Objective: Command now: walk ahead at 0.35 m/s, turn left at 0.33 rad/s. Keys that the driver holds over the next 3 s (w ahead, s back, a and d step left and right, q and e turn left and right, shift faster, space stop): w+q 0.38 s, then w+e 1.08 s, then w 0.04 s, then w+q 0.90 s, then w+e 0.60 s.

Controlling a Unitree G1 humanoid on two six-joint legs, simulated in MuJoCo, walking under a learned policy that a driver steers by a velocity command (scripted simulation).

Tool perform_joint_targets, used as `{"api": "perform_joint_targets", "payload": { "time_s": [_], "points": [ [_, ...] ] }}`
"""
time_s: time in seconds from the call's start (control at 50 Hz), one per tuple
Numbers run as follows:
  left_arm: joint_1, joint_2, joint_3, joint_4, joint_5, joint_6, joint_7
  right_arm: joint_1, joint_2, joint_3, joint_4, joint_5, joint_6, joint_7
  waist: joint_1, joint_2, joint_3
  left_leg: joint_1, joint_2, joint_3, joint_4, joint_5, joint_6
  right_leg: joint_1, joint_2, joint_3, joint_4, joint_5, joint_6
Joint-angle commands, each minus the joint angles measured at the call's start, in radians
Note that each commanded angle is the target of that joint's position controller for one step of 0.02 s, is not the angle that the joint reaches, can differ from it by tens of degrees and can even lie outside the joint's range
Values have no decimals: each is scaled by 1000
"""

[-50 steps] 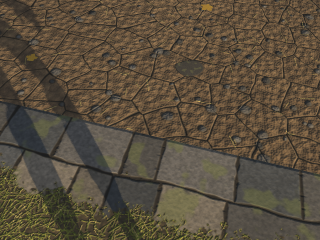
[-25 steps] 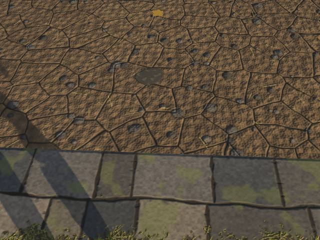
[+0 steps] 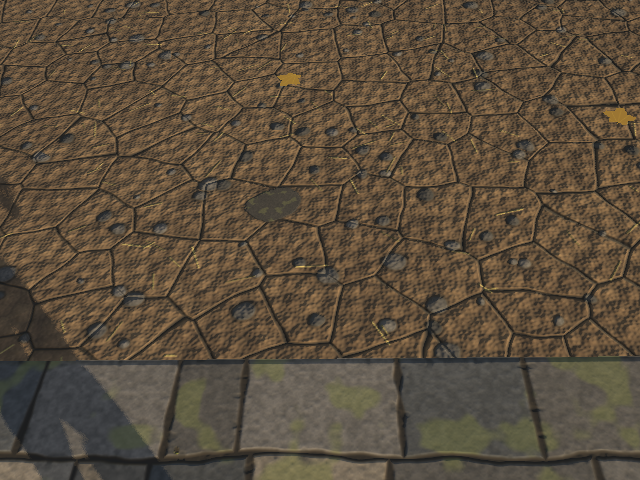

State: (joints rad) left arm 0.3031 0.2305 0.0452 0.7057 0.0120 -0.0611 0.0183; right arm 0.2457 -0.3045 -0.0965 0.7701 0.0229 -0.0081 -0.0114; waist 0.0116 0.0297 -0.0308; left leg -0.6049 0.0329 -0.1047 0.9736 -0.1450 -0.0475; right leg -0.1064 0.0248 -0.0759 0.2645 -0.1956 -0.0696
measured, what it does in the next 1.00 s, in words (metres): walks ahead: left foot, then right foot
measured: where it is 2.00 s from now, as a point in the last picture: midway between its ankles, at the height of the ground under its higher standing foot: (307, 291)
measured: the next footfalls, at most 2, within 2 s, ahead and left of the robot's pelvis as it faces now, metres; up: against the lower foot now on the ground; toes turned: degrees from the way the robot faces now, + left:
left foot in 0.34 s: +0.26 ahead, +0.22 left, +0.00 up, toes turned +15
right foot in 0.88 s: +0.63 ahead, +0.09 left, +0.00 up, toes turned +4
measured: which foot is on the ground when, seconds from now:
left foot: up 0.00-0.32, down 0.34-0.90, up 0.92-1.00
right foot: down 0.00-0.36, up 0.38-0.86, down 0.88-1.00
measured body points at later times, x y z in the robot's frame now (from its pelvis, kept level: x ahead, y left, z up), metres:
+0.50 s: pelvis +0.21 +0.12 -0.02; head +0.25 +0.14 +0.43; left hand +0.23 +0.42 -0.13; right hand +0.41 -0.10 -0.11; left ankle +0.22 +0.20 -0.75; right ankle +0.19 -0.05 -0.66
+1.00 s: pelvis +0.51 +0.15 -0.02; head +0.55 +0.15 +0.42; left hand +0.65 +0.43 -0.12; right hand +0.63 -0.12 -0.13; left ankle +0.37 +0.27 -0.64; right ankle +0.59 +0.09 -0.75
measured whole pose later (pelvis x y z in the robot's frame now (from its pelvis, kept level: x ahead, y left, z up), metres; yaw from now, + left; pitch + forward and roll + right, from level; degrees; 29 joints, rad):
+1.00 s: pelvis +0.51 +0.15 -0.02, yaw +2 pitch +2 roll +0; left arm 0.21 0.30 0.06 0.66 -0.02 -0.06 -0.04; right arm 0.25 -0.29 -0.03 0.75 0.01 -0.10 0.01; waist 0.01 0.00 0.05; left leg -0.36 0.00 -0.04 1.25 -0.41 0.01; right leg -0.41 0.10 -0.01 0.54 -0.16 -0.11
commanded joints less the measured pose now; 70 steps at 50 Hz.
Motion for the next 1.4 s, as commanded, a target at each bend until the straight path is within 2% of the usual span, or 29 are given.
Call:
{"api": "perform_joint_targets", "payload": {
  "time_s": [0.02,0.24,0.28,0.32,0.34,0.36,0.38,0.4,0.42,0.44,0.48,0.56,0.68,0.78,0.84,0.88,0.9,0.92,0.94,0.96,0.98,1.02,1.16,1.24,1.32,1.34,1.36,1.38,1.4],
  "points": [
    [-10,167,56,-37,-3,-24,3,-83,-60,-12,-82,-2,-22,6,26,-121,74,-229,37,-36,-41,53,-11,130,-311,211,-181,-124,-120],
    [54,220,83,52,-30,-10,-12,-245,-9,27,-187,7,-35,65,84,-97,163,-134,62,128,-308,26,82,168,-334,-38,-126,108,-95],
    [38,249,90,56,-38,-3,-12,-224,-31,19,-202,5,-33,72,51,-114,128,-30,16,179,-337,-51,124,179,-334,-73,-34,366,-76],
    [8,268,90,54,-47,8,-6,-23,-97,-22,-162,5,-27,66,-80,-118,-18,297,-86,242,-396,-43,178,122,-291,-150,277,756,-28],
    [25,237,74,46,-40,4,-1,159,-171,-60,-112,10,-18,51,-160,-80,-125,605,-104,197,-405,-23,217,-49,-245,-170,532,686,15],
    [47,116,34,-5,8,-9,-5,237,-283,-82,-96,19,-14,29,-132,177,-188,914,157,-264,-460,-148,337,-461,-125,-157,919,-76,86],
    [36,112,19,-38,-8,-50,-11,221,-288,-64,-143,10,-36,36,-109,200,-368,1026,322,-770,-658,-316,483,-646,12,108,1136,-411,106],
    [-45,206,42,-45,-58,-70,-22,193,-188,-36,-130,-2,-47,42,-146,85,-267,974,312,-625,-707,-280,415,-744,-56,169,1154,-312,88],
    [-63,203,36,-49,-68,-78,-24,149,-146,-21,-127,-3,-53,42,-116,75,-157,841,281,-462,-689,-197,373,-744,-107,144,1099,-232,61],
    [-65,194,35,-32,-44,-77,-17,68,-111,-7,-134,-5,-55,41,-71,0,-86,687,240,-340,-689,-92,334,-688,-159,137,1020,-155,56],
    [-14,192,42,-5,-30,-50,-22,-13,-69,12,-147,-27,-67,38,-10,48,-37,505,187,-203,-740,79,313,-557,-199,146,950,-63,59],
    [-18,147,31,9,-27,-5,-20,-7,-95,8,-100,-31,-99,32,6,18,29,424,161,-21,-810,278,296,-576,-190,136,845,66,94],
    [-191,99,12,-37,-34,-21,-44,26,-110,12,-57,-32,-101,13,-68,13,95,479,132,147,-857,262,210,-555,-116,103,446,379,77],
    [-277,94,5,-98,-31,-28,-84,73,-130,3,-14,-18,-68,1,-91,1,119,708,207,181,-767,451,200,-640,-83,68,321,262,26],
    [-191,144,28,-110,-26,-18,-91,45,-174,-9,-26,-16,-39,-19,-22,61,21,774,210,216,-553,952,170,-493,4,-17,337,76,-32],
    [70,237,75,-69,-29,-10,-73,15,-175,-4,-40,-15,-30,-30,129,35,-122,610,160,256,-158,932,123,-92,40,19,258,131,-105],
    [176,345,103,-58,-24,-4,-54,106,-79,28,-81,-41,-51,-23,106,-176,-264,217,34,253,238,341,63,327,-209,425,280,147,-253],
    [164,323,92,-70,-36,-12,-56,129,-41,54,-91,-46,-88,2,71,-255,-397,-64,-145,57,477,-428,33,537,-363,915,120,28,-399],
    [150,255,75,-75,-29,-11,-51,29,-120,34,-112,-5,-119,24,119,-157,-328,-175,-68,-48,508,-372,57,507,-332,821,72,-65,-334],
    [94,223,66,-83,-29,-10,-47,-38,-122,39,-140,12,-134,31,98,-80,-189,-196,-19,-31,432,-289,73,358,-299,683,54,-58,-287],
    [26,206,58,-95,-31,-8,-47,-65,-110,41,-146,-6,-139,27,49,13,-81,-168,19,-9,323,-242,71,185,-258,588,33,36,-258],
    [-52,173,44,-123,-17,-7,-41,-41,-118,30,-143,-33,-120,20,-15,-19,-12,-52,58,2,214,-188,44,-17,-199,488,-17,181,-246],
    [-17,228,60,-85,-33,4,-7,-174,-40,62,-171,-40,-93,9,29,-98,22,95,5,70,-272,154,-43,-229,-77,301,-7,204,-174],
    [44,227,62,-59,-42,18,-5,-243,-78,46,-190,-17,-108,23,60,-128,6,144,-34,32,-433,194,-28,-137,-113,411,68,70,-142],
    [17,190,53,-67,-32,25,-5,-104,-130,8,-159,-14,-125,24,-33,-163,-24,336,-28,34,-518,79,52,-100,-111,489,234,52,-84],
    [17,131,33,-80,-25,20,-9,16,-171,-8,-150,-31,-131,16,-89,-101,-124,542,90,-69,-510,32,111,-174,-57,427,446,9,-46],
    [128,55,10,-102,-28,12,-9,123,-256,-27,-137,-51,-124,11,-65,147,-256,873,322,-439,-563,-90,244,-455,84,278,786,-325,28],
    [168,121,14,-112,-55,6,-9,169,-241,-31,-105,-29,-112,22,-60,310,-271,924,421,-767,-657,-400,322,-678,41,246,992,-410,50],
    [93,205,36,-98,-58,12,-6,115,-151,-9,-128,-22,-108,19,-91,158,-140,820,371,-648,-688,-490,280,-724,-12,262,1071,-309,61]
  ]
}}
Over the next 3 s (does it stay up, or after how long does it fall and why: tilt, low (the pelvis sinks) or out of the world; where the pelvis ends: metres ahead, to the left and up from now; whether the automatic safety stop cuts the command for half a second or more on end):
stays up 1.59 0.12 -0.02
